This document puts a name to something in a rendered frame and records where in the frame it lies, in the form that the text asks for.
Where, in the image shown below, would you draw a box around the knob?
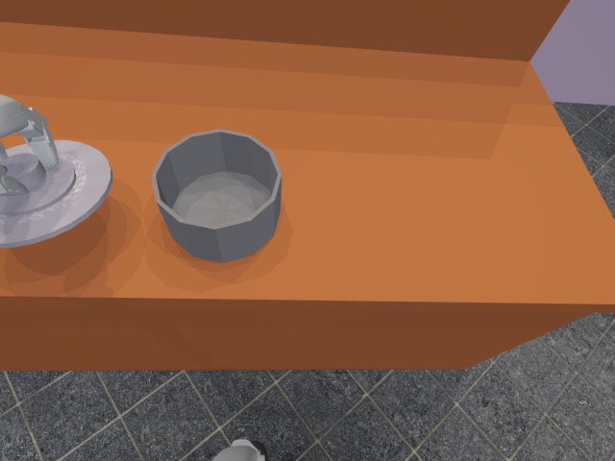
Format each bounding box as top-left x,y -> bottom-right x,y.
0,153 -> 46,188

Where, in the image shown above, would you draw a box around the lid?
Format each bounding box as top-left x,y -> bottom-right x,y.
0,140 -> 112,248

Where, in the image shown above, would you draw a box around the robot left hand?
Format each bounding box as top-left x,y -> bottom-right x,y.
0,95 -> 59,196

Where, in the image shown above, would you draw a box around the table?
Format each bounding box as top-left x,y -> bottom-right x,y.
0,0 -> 615,371

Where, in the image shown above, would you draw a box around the pot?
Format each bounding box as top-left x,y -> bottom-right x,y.
151,129 -> 283,262

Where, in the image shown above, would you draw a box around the robot left shin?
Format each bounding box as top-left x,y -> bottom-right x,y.
232,439 -> 257,450

